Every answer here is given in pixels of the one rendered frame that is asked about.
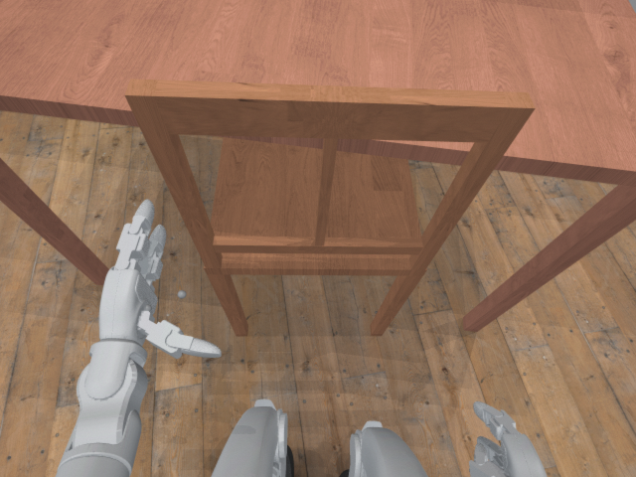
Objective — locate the robot right hand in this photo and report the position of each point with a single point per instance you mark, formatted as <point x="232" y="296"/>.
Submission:
<point x="516" y="457"/>

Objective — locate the robot left hand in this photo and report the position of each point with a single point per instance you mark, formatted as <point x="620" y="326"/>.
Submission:
<point x="128" y="288"/>

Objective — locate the chair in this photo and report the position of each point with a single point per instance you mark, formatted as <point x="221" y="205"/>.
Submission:
<point x="291" y="210"/>

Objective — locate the table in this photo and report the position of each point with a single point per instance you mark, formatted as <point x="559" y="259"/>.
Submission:
<point x="576" y="59"/>

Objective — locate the robot left forearm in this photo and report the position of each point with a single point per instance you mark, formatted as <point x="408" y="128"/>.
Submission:
<point x="110" y="391"/>

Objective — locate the robot left shin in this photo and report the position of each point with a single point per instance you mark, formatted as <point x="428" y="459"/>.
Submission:
<point x="279" y="469"/>

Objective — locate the robot left thigh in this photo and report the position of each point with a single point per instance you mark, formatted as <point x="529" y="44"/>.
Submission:
<point x="259" y="437"/>

